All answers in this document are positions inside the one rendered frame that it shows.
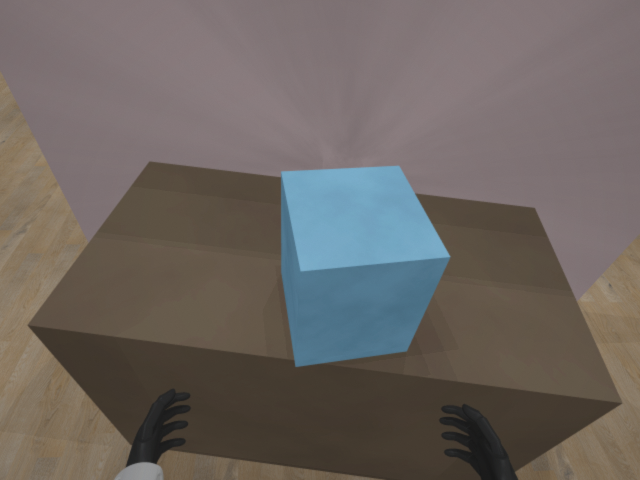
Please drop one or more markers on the carton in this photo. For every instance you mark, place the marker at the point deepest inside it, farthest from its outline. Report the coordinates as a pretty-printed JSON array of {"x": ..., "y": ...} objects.
[{"x": 360, "y": 262}]

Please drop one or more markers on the left robot hand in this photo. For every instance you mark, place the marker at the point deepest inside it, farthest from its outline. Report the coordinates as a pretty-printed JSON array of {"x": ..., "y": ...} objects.
[{"x": 146, "y": 446}]

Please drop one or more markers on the pedestal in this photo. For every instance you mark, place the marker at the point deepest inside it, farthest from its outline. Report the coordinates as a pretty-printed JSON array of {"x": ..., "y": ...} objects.
[{"x": 181, "y": 288}]

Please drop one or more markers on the right robot hand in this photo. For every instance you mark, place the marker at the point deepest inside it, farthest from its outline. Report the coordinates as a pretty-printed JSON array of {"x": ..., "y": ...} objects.
[{"x": 488, "y": 457}]

